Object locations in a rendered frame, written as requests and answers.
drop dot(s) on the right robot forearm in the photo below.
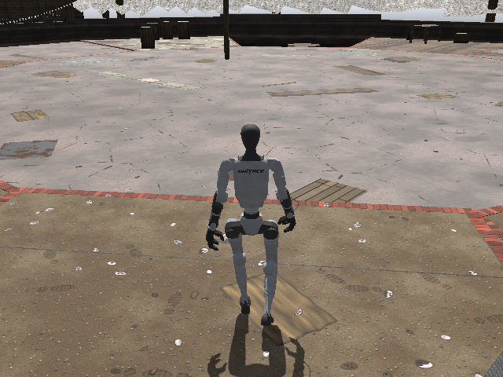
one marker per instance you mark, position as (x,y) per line
(287,206)

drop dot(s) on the left robot forearm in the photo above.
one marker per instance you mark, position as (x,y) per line
(215,214)

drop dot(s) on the left robot upper arm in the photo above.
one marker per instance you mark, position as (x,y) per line
(223,179)

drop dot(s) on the robot left hand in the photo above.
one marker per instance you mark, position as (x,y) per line
(210,239)

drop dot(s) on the right robot foot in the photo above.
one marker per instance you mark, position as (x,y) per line
(266,320)

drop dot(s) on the robot left shin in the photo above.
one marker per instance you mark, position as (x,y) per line
(241,277)

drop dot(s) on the right robot upper arm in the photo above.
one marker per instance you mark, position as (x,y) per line
(279,177)

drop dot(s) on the robot right hand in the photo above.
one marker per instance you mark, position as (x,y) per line
(284,220)

